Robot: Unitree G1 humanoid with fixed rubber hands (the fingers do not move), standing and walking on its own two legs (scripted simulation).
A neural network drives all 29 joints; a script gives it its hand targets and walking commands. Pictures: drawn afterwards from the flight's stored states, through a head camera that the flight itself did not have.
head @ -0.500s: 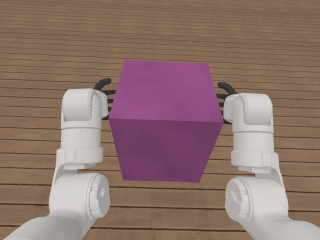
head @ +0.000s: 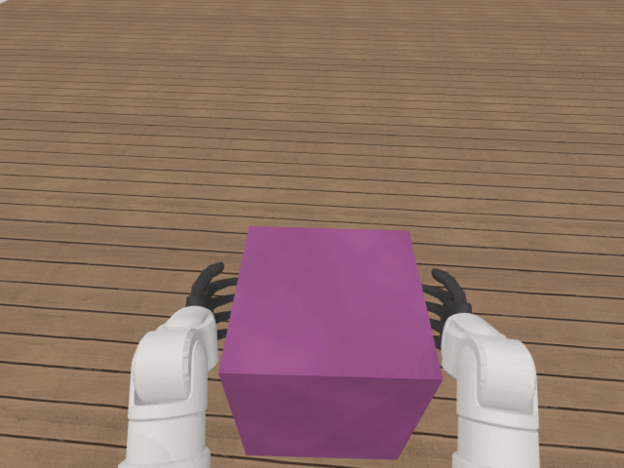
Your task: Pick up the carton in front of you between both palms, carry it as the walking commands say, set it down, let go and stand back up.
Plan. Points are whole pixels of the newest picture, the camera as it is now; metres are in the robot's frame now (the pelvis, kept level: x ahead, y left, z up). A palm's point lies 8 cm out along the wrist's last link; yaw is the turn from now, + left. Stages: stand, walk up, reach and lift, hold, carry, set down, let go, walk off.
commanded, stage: carry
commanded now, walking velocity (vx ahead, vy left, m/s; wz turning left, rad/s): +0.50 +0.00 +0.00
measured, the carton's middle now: (325, 346) +0.28 +0.00 +0.00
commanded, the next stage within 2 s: none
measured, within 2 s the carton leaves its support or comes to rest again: neither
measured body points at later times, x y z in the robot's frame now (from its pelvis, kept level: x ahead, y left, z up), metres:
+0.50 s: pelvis +0.26 +0.05 -0.01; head +0.26 +0.06 +0.44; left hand +0.54 +0.18 +0.05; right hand +0.52 -0.12 +0.06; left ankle +0.34 +0.13 -0.74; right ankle +0.25 -0.07 -0.74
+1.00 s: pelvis +0.33 +0.03 -0.01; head +0.30 +0.03 +0.43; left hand +0.61 +0.17 +0.07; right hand +0.60 -0.14 +0.07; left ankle +0.34 +0.13 -0.74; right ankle +0.27 -0.07 -0.74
